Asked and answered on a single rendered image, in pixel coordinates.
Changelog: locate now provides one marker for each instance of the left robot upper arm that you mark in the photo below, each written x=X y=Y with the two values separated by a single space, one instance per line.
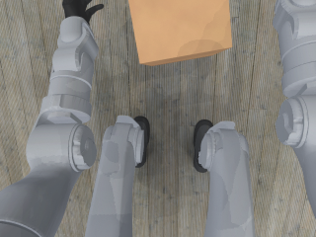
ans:
x=57 y=153

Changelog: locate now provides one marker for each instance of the robot left hand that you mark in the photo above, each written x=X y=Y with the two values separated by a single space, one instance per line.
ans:
x=77 y=8

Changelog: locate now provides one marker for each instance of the right robot foot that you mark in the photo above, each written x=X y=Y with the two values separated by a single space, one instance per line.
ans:
x=201 y=129

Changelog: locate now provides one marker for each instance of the right robot forearm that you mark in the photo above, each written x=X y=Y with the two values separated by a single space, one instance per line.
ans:
x=295 y=23

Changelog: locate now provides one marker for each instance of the robot right shin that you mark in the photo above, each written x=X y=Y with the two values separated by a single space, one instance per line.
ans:
x=226 y=124

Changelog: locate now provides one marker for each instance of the right robot upper arm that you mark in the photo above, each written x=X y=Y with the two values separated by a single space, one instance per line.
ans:
x=296 y=127

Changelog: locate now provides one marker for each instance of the left robot forearm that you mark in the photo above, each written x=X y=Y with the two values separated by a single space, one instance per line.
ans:
x=71 y=77

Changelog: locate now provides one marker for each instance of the carton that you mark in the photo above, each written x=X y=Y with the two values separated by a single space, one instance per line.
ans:
x=168 y=31

